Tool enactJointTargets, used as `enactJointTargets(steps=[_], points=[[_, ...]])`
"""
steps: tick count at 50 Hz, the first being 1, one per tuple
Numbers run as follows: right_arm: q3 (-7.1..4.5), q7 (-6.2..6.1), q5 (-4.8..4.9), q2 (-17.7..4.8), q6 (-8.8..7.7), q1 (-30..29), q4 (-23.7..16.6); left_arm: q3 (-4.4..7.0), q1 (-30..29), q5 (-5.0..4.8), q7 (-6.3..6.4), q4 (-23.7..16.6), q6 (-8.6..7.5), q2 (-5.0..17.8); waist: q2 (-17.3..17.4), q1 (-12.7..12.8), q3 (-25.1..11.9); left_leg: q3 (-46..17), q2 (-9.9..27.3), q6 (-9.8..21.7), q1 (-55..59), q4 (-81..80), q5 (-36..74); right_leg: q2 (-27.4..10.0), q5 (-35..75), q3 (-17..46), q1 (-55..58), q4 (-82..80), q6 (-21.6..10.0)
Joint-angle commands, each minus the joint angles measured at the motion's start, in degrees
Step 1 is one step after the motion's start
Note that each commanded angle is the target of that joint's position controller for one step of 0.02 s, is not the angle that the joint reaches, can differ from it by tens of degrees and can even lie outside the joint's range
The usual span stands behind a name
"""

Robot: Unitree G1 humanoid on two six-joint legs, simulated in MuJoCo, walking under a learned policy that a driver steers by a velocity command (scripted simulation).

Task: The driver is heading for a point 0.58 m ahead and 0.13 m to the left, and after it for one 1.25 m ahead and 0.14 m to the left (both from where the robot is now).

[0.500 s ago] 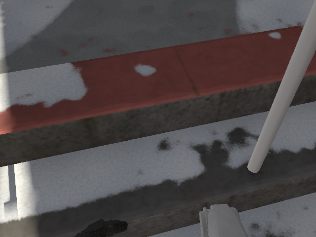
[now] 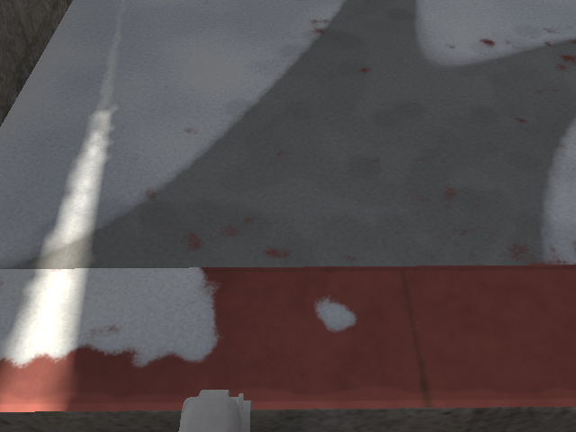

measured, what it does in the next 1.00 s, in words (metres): climbs, turning left: left foot 0.17 m higher, then right foot 0.16 m higher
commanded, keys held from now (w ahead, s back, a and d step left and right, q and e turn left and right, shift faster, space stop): w+q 0.60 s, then q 0.08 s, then e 0.32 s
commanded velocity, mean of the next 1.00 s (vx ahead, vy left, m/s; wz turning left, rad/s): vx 0.40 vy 0.00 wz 0.40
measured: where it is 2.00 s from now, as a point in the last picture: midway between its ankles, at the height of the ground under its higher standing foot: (305, 349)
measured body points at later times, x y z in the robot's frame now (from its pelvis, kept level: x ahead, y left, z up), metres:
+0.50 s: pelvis +0.31 +0.03 +0.16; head +0.30 +0.02 +0.61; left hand +0.47 +0.26 +0.07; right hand +0.21 -0.18 +0.01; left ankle +0.24 +0.11 -0.57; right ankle +0.46 -0.08 -0.28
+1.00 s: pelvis +0.51 +0.03 +0.32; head +0.51 +0.02 +0.77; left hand +0.45 +0.26 +0.18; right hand +0.82 -0.06 +0.26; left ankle +0.56 +0.18 -0.36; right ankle +0.54 -0.06 -0.40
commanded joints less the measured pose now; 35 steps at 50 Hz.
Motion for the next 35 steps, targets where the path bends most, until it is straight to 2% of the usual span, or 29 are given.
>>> enactJointTargets(steps=[1, 3, 4, 5, 6, 7, 8, 9, 10, 11, 12, 14, 15, 17, 19, 20, 21, 22, 24, 25, 26, 27, 29, 30, 31, 32, 33, 34, 35], points=[[1.65, -0.65, 0.44, -1.02, 0.46, -12.84, -8.05, -1.09, 1.84, 1.8, -0.41, -2.23, -1.45, 1.63, -3.46, 1.29, 3.27, 3.91, 2.52, 2.56, -1.93, -16.86, 7.1, -12.17, 14.25, 5.8, 2.34, -15.8, -8.64], [2.14, -0.34, -0.18, -0.01, 3.29, -22.37, -11.61, -1.24, 2.49, -0.05, -1.61, -3.49, -1.07, 3.33, -6.51, 2.97, 4.82, 11.27, 3.1, -1.38, 10.39, -28.64, -2.73, -15.76, 23.06, 3.67, -3.21, -25.19, -10.51], [1.79, -0.11, -0.99, 1.51, 4.01, -17.42, -10.39, -1.39, -0.7, -2.3, -1.76, -5.91, -2.13, 4.45, -7.52, -0.4, 6.22, 13.16, 1.92, -2.93, 19.67, -31.9, -4.94, -15.7, 37.45, 0.08, -5.49, -23.35, -9.9], [1.85, 0.7, -0.03, 1.39, 5.07, -16.56, -12.28, -0.32, -0.64, -2.79, -2.77, -4.56, -3.24, 10.48, -10.13, -4.93, 3.63, 16.0, -1.91, -2.93, 33.42, -34.27, -0.91, -16.32, 79.12, -1.49, -9.99, -20.38, -11.72], [1.04, 1.13, 0.58, -0.61, 5.04, -13.1, -11.64, 0.83, 0.56, -4.01, -2.75, -5.3, -4.8, 15.45, -10.06, -5.97, 2.91, 16.56, -4.76, -4.85, 37.67, -41.79, -2.95, -17.7, 94.75, -2.07, -3.01, -16.01, -10.7], [0.12, 1.16, 0.4, -2.41, 4.58, -7.46, -10.4, 1.96, 1.21, -5.44, -2.62, -5.28, -5.28, 18.11, -10.84, -7.62, 2.5, 17.96, -8.34, -5.62, 39.64, -52.29, -6.75, -19.37, 103.68, -1.74, 6.45, -10.34, -9.88], [-1.42, 0.15, 0.43, -4.9, 3.8, -1.18, -8.56, 2.68, 0.48, -5.61, -2.88, -5.16, -5.12, 19.45, -13.0, -9.05, 0.97, 18.41, -11.85, -5.5, 47.48, -62.17, -9.18, -19.15, 108.22, -2.51, 10.01, -3.15, -9.04], [-3.21, -1.31, 0.51, -9.08, 3.25, 9.97, -5.03, 2.45, 3.45, -1.45, -3.28, -5.54, -5.08, 15.72, -7.41, -8.92, -9.62, 6.18, -8.26, 0.07, 73.07, -55.79, 12.36, -17.58, 102.95, -0.36, -6.58, 13.23, -5.67], [-3.93, -2.35, 0.0, -10.81, 3.61, 22.43, -1.64, 2.21, 2.24, -0.59, -4.47, -7.11, -4.65, 14.65, -1.94, -12.44, -17.69, -12.63, -4.24, 3.9, 89.3, -71.61, 6.05, -11.42, 72.22, 4.32, -20.94, 29.1, -4.24], [-4.54, -2.19, -2.6, -13.43, 4.41, 32.66, 2.21, 3.15, -3.18, -3.63, -6.07, -7.63, -2.8, 11.16, 5.35, -14.2, -17.73, -38.09, 5.34, 7.89, 88.34, -93.7, -7.1, 0.65, 17.78, 12.61, -30.55, 56.9, -2.7], [-6.72, -3.59, -3.15, -15.63, 2.35, 30.69, 4.38, 3.11, -5.2, -6.12, -5.63, -9.76, -2.21, 8.69, 2.47, -12.33, -6.16, -41.53, 7.34, 5.5, 78.67, -97.39, -12.24, 1.86, 21.75, 24.05, -41.16, 77.41, -3.36], [-4.56, -3.45, -1.57, -6.81, 0.06, 21.99, 6.85, 2.97, -12.68, -3.51, -3.54, -12.79, -2.56, 5.7, -0.62, -5.96, -0.14, -34.48, 6.14, 5.85, 66.54, -95.63, -10.55, 2.1, 21.24, 25.79, -50.89, 93.04, -5.94], [-3.25, -2.87, -1.35, -2.92, -0.23, 17.7, 7.76, 1.79, -15.4, -3.54, -2.76, -15.53, -2.36, 3.17, -0.45, -2.23, 0.28, -30.33, 5.16, 4.95, 63.08, -95.21, -7.28, 2.34, 20.36, 26.18, -53.76, 96.44, -8.23], [-0.81, -1.78, -2.88, 2.89, -0.57, 11.97, 9.41, 0.61, -17.81, -3.4, -1.79, -17.62, -0.48, 1.95, -5.72, 3.33, 1.13, -19.9, 3.32, 1.96, 56.63, -96.92, -5.89, -0.36, 17.44, 22.78, -57.02, 93.45, -11.2], [-0.99, -1.78, -3.6, 1.33, -2.05, 12.06, 9.73, 0.15, -18.59, -4.4, -1.49, -17.66, 1.07, 2.82, -1.72, 3.81, 2.88, -11.28, 0.52, 0.19, 51.97, -99.97, -5.15, -2.04, 9.62, 17.57, -58.03, 91.67, -9.64], [-0.65, -2.58, -4.75, 1.07, -2.6, 17.52, 11.35, -0.22, -20.76, -5.4, -1.3, -18.4, 0.83, 3.02, 3.29, 1.7, 3.54, -13.3, 1.06, 0.95, 53.03, -101.01, -5.62, -0.84, 4.39, 16.67, -62.26, 103.84, -8.92], [-0.21, -2.81, -6.12, 0.92, -2.75, 19.63, 12.52, -0.82, -24.79, -5.62, -1.06, -20.32, 0.84, 2.63, -0.46, 1.13, 4.05, -14.24, 1.85, -0.18, 53.24, -101.33, -9.68, -1.44, 3.4, 16.82, -65.82, 103.04, -9.5], [-0.23, -3.05, -6.68, -0.15, -2.93, 23.34, 13.56, -1.47, -29.86, -5.0, -0.92, -22.31, 0.38, 2.23, 0.39, -0.85, 4.86, -14.43, 1.82, -0.36, 54.15, -101.94, -10.88, -1.63, 0.93, 16.72, -68.05, 102.79, -10.22], [0.15, -2.22, -7.61, -1.74, -3.96, 27.95, 15.08, -1.59, -39.7, -4.57, 0.56, -28.18, 0.01, 4.88, -3.72, -2.74, 2.84, -13.17, 0.24, -3.3, 52.8, -103.36, -12.96, -4.64, 6.05, 14.68, -61.34, 80.53, -9.1], [0.24, -1.42, -7.05, -2.66, -4.43, 28.63, 14.66, -1.35, -44.39, -5.27, 1.24, -30.43, 0.52, 5.95, -1.54, -3.41, 3.22, -14.48, 1.08, -3.72, 47.31, -105.91, -10.66, -6.74, 7.47, 15.27, -54.7, 73.29, -6.05], [0.0, -0.35, -4.31, -5.49, -4.29, 21.12, 9.43, -2.11, -45.76, -4.97, 1.08, -31.75, 1.85, 4.4, 0.81, -0.28, 3.83, -12.1, 1.34, -1.36, 33.52, -114.89, -11.36, -5.3, 0.69, 7.56, -35.86, 64.47, -3.39], [0.48, 0.12, -1.65, -4.96, -4.96, 20.24, 6.85, -2.5, -44.66, -4.78, 0.21, -32.21, 2.19, 2.49, 4.51, -0.14, 6.3, -14.83, 4.3, 0.53, 28.2, -116.76, -7.42, -4.05, -2.76, 4.69, -25.94, 63.59, -0.32], [-0.77, -0.07, 0.69, -10.19, -5.96, 23.63, 6.13, -1.1, -42.21, -4.01, -0.16, -31.65, 2.58, 5.48, 5.87, 0.61, 4.04, -15.35, 7.36, 0.78, 49.0, -110.1, 23.86, 1.13, -9.74, 2.42, -29.61, 54.31, -0.13], [-2.04, -0.44, 0.13, -12.74, -6.46, 24.42, 4.96, -0.26, -39.78, -4.55, 0.21, -31.13, 2.02, 7.58, 8.13, 0.85, 1.48, -14.98, 8.28, -0.91, 61.56, -105.81, 45.06, 3.27, -9.09, 2.96, -29.09, 45.56, -1.28], [-4.04, -0.41, -0.17, -15.47, -6.67, 22.44, 3.14, 1.53, -33.2, -6.28, 1.17, -30.0, 0.3, 11.85, 9.59, 2.83, -4.42, -12.25, 6.58, -4.61, 68.74, -96.53, 66.21, 3.12, -0.11, 6.81, -21.26, 39.99, -3.99], [-3.62, -0.62, -1.11, -8.5, -7.16, 24.02, 1.12, 2.03, -21.19, -6.5, 1.94, -27.57, -1.2, 12.86, -3.39, 5.18, -20.02, -10.65, 0.31, -8.44, 55.29, -77.15, 57.85, -5.66, 19.79, 25.28, 3.27, 35.46, -12.81], [-2.31, -0.67, -2.46, -1.45, -6.59, 24.9, -0.93, 2.9, -7.28, -5.01, 2.84, -25.27, -1.43, 17.34, -22.19, 8.86, -29.51, -9.81, -10.31, -12.74, 33.7, -57.51, 1.45, -21.34, 18.85, 59.87, 22.36, 14.04, -24.44], [-3.56, -0.75, -0.79, -3.18, -4.98, 18.59, 0.07, 2.92, -2.88, -3.5, 2.73, -24.11, -2.34, 17.49, -22.67, 12.11, -16.14, -14.46, -9.65, -13.33, 23.23, -27.8, -4.25, -23.14, 4.12, 71.85, 10.58, 5.11, -23.17], [-4.39, -1.27, -0.64, -3.74, -4.49, 16.25, 0.66, 3.47, -8.02, -4.63, 2.29, -22.08, -3.37, 18.31, -15.42, 8.75, -4.38, -11.54, -6.75, -12.52, 19.93, -19.81, 0.56, -20.19, -6.27, 62.64, -2.64, 4.64, -19.22]])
